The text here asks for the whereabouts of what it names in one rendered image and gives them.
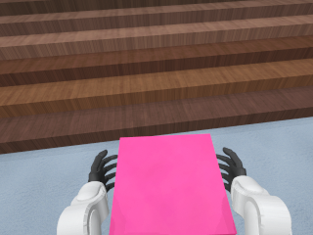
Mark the left robot hand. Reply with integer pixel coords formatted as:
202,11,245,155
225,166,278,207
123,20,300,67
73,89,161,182
88,149,118,193

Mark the carton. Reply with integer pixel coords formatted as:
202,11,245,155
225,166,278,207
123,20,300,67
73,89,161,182
109,133,237,235

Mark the right robot hand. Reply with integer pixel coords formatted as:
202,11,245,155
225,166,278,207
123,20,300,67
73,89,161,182
216,147,246,194

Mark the robot left forearm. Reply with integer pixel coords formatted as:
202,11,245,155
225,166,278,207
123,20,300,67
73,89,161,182
57,181,110,235

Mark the robot right forearm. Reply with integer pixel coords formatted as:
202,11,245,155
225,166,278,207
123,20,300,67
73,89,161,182
230,175,292,235

